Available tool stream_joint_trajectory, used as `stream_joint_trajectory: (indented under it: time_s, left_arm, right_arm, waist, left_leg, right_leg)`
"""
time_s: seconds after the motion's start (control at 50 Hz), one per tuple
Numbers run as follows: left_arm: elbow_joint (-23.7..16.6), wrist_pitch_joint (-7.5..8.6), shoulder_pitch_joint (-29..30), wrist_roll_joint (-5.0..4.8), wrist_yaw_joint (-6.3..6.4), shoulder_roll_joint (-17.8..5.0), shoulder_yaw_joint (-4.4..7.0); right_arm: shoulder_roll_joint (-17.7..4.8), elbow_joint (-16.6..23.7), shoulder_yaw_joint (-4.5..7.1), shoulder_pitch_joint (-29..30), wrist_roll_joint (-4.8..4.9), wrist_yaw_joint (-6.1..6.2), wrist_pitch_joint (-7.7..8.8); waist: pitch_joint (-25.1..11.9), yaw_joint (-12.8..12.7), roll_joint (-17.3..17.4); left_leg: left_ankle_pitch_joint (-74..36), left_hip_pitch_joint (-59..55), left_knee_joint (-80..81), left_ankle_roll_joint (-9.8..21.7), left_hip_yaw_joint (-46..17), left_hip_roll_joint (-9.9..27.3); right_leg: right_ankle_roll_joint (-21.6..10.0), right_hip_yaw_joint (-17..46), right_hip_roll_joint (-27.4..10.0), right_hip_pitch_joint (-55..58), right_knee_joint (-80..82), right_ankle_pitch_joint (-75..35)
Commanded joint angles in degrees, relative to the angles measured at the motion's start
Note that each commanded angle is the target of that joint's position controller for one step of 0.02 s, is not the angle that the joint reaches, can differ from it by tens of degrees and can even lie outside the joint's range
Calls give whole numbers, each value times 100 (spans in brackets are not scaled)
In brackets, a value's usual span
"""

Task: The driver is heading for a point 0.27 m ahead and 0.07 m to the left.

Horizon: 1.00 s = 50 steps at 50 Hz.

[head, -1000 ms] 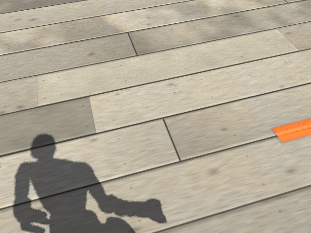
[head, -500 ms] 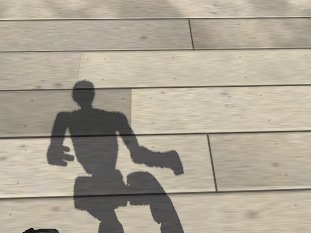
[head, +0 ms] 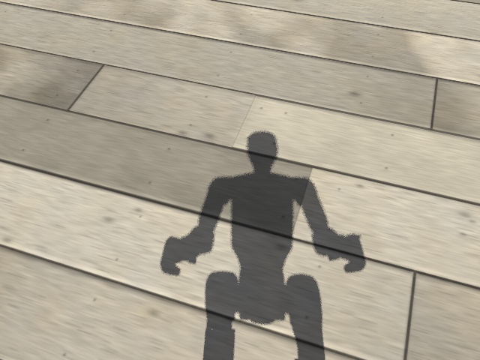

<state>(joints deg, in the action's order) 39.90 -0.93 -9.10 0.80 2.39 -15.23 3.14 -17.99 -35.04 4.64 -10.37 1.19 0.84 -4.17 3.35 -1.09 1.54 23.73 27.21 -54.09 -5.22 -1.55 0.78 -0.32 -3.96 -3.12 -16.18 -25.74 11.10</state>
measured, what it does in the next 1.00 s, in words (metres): steps on the spot, turning left: left foot, then right foot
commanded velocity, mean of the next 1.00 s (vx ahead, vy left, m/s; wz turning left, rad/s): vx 0.01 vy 0.00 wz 0.43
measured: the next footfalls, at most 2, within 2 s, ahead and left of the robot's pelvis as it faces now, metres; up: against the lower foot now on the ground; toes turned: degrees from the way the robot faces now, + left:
left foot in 0.12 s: +0.03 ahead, +0.14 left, +0.00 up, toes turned +6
right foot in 0.58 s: +0.08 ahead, -0.08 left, +0.00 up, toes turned +25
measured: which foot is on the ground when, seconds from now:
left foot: up 0.00-0.10, down 0.12-0.58, up 0.60-0.90, down 0.92-1.00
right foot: down 0.00-0.12, up 0.14-0.56, down 0.58-1.00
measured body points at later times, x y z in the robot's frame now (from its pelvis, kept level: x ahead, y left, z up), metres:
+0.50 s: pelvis +0.00 +0.03 +0.00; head +0.03 +0.05 +0.45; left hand +0.08 +0.34 -0.10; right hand +0.23 -0.20 -0.08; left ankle -0.01 +0.13 -0.74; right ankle +0.05 -0.11 -0.71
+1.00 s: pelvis -0.01 +0.02 +0.00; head +0.00 +0.03 +0.44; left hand +0.00 +0.31 -0.12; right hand +0.21 -0.17 -0.11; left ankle -0.09 +0.13 -0.74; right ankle +0.05 -0.10 -0.74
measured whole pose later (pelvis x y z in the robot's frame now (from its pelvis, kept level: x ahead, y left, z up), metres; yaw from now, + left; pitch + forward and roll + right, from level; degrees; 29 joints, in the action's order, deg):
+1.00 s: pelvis -0.01 +0.02 +0.00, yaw +24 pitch -1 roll +0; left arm 43.3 0.9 -10.6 0.8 -0.1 -14.0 1.6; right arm -14.3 -40.6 2.7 -12.5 -0.6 1.2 -2.5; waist 2.1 -1.3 -1.0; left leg 17.0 10.6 -28.4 -0.6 -3.9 -0.5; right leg 1.3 1.2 -0.8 -13.9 -29.6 15.7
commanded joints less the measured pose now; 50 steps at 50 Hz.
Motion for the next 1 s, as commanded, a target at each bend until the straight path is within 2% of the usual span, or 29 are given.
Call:
stream_joint_trajectory:
  time_s: [0.02,0.08,0.12,0.14,0.16,0.18,0.2,0.24,0.26,0.38,0.48,0.52,0.56,0.58,0.6,0.62,0.64,0.66,0.7,0.74,0.8,0.84,0.88,0.9,0.92,0.94,0.96,0.98,1.0]
  left_arm:
    - [-304,38,81,-63,-20,-1180,362]
    - [-251,44,173,-181,-60,-1249,397]
    - [-93,51,-64,-233,-76,-1036,356]
    - [-134,54,-193,-34,-113,-703,269]
    - [-550,81,323,97,-67,-643,215]
    - [-572,93,678,40,-26,-879,300]
    - [-529,75,625,-57,-23,-938,337]
    - [-335,39,351,-5,39,-971,389]
    - [-307,49,291,11,26,-932,391]
    - [-377,106,483,-67,-69,-612,265]
    - [-416,181,453,-131,-176,-692,279]
    - [-409,230,314,-149,-225,-708,298]
    - [-272,279,-88,-109,-258,-694,316]
    - [-291,279,-160,-23,-237,-924,364]
    - [-410,230,129,84,-211,-1369,417]
    - [-401,254,28,185,-230,-1209,390]
    - [-455,279,190,114,-216,-1023,323]
    - [-457,278,413,38,-196,-864,278]
    - [-440,274,519,-78,-166,-687,190]
    - [-359,237,411,-50,-146,-575,133]
    - [-278,166,285,-50,-141,-684,153]
    - [-204,104,63,-82,-150,-876,200]
    - [-148,83,71,-164,-161,-835,155]
    - [-59,128,-154,-177,-175,-755,118]
    - [-44,217,-269,-71,-214,-659,66]
    - [-75,306,-422,36,-259,-461,14]
    - [-22,319,-176,101,-256,-429,-30]
    - [-24,301,85,60,-249,-494,-13]
    - [-25,281,176,-14,-219,-491,5]
  right_arm:
    - [-397,556,89,203,-3,-76,77]
    - [-422,508,142,-22,-1,-156,40]
    - [-548,343,235,-443,-22,-133,49]
    - [-1081,390,379,-594,-20,-50,74]
    - [-1597,523,454,-544,-197,-51,156]
    - [-1257,509,373,-601,-311,-80,292]
    - [-1086,448,289,-349,-286,-66,378]
    - [-823,481,210,181,-62,0,391]
    - [-775,486,170,230,-53,37,369]
    - [-900,415,218,50,-73,136,281]
    - [-994,446,258,166,-61,67,213]
    - [-979,456,257,260,-17,48,190]
    - [-838,471,200,431,53,81,164]
    - [-603,431,133,171,0,101,172]
    - [-370,414,75,-228,-83,95,210]
    - [-817,442,213,-40,-125,130,268]
    - [-1098,344,323,-93,-98,137,276]
    - [-1050,203,343,-132,-68,142,240]
    - [-723,67,270,-182,-79,167,153]
    - [-417,84,160,-74,-45,144,155]
    - [-113,143,-4,177,-85,104,184]
    - [-220,91,12,171,-36,83,203]
    - [-238,-122,26,-185,-51,62,224]
    - [-339,-147,28,-216,-105,62,236]
    - [-618,-96,60,-271,-155,101,239]
    - [-912,-167,123,-134,-204,111,227]
    - [-419,-166,23,-93,-203,53,250]
    - [-301,-192,-16,-129,-222,25,268]
    - [-532,-239,47,-257,-217,33,279]
  waist:
    - [-919,-116,-1322]
    - [-871,49,-1255]
    - [-875,211,-827]
    - [-841,102,569]
    - [-735,248,1729]
    - [-941,543,1049]
    - [-786,332,876]
    - [-681,92,633]
    - [-746,40,685]
    - [-866,181,689]
    - [-805,235,838]
    - [-838,171,864]
    - [-938,-75,761]
    - [-1064,32,280]
    - [-900,432,-1234]
    - [-763,178,-1598]
    - [-633,210,-1142]
    - [-511,292,-899]
    - [-434,263,-839]
    - [-503,207,-952]
    - [-673,26,-1236]
    - [-693,-98,-1307]
    - [-645,113,-1153]
    - [-638,102,-980]
    - [-817,17,-506]
    - [-854,-306,520]
    - [-959,-71,536]
    - [-738,76,487]
    - [-479,188,656]
  left_leg:
    - [-53,-254,775,104,288,53]
    - [-553,-807,1901,394,472,-15]
    - [-1590,-1871,3083,764,386,-173]
    - [-3108,-2723,3417,1191,-1177,900]
    - [-4030,-2620,3459,2386,-2913,2151]
    - [-3647,-2427,3564,2597,-2779,2062]
    - [-3353,-2252,3543,2286,-2254,1722]
    - [-3156,-2097,3445,1808,-1753,1243]
    - [-3441,-1934,3411,1790,-1637,1113]
    - [-2964,-2064,3252,1797,-1867,915]
    - [-2685,-1728,3146,1825,-2551,888]
    - [-2847,-1776,3015,1754,-2814,818]
    - [-2574,-1576,2692,1419,-2650,559]
    - [-1593,-1122,2211,1083,-2311,249]
    - [419,-159,1159,684,-1245,-692]
    - [1549,215,-116,374,-943,-763]
    - [1269,289,-942,257,-1048,-589]
    - [900,322,-1221,171,-1037,-554]
    - [424,378,-1365,17,-1055,-557]
    - [224,103,-745,-75,-782,-494]
    - [298,-583,907,-117,-276,-137]
    - [95,-961,1745,-87,-61,-157]
    - [-1100,-1664,3226,93,76,-211]
    - [-1696,-2113,3671,252,-128,-110]
    - [-2687,-2684,3469,447,-645,377]
    - [-2749,-2420,3018,804,-898,641]
    - [-1387,-1995,3152,992,-871,562]
    - [-110,-1776,3348,1010,-913,464]
    - [1016,-1607,3607,1098,-1159,529]
  right_leg:
    - [-1240,840,-1418,1000,605,-2018]
    - [-1045,693,-1480,912,322,-1779]
    - [-476,231,-1188,282,-409,-969]
    - [112,-392,-606,-957,-1834,644]
    - [466,-140,232,-2340,-3073,2655]
    - [444,618,166,-2355,-3922,2697]
    - [363,774,88,-2344,-4128,2212]
    - [403,828,51,-2283,-3941,1433]
    - [459,774,141,-2033,-4048,1207]
    - [567,793,379,-1579,-2544,869]
    - [450,853,567,-823,-1504,1115]
    - [371,863,607,-533,-923,1006]
    - [205,729,487,290,367,-127]
    - [-34,1269,-211,922,582,-710]
    - [-727,2557,-1318,1223,709,-1950]
    - [-1634,3396,-1999,732,873,-2137]
    - [-1709,3117,-1871,617,862,-1841]
    - [-1436,2581,-1475,557,789,-1524]
    - [-1195,2046,-1092,676,682,-1577]
    - [-1171,1600,-828,773,661,-1789]
    - [-1146,1415,-738,964,549,-1798]
    - [-1204,1568,-821,984,464,-1813]
    - [-1055,1536,-760,770,303,-1812]
    - [-810,1520,-696,542,296,-1653]
    - [-448,1338,-547,173,123,-1209]
    - [-83,748,-20,120,78,-273]
    - [168,494,154,513,-23,323]
    - [238,300,335,390,-304,674]
    - [220,62,508,56,-745,1152]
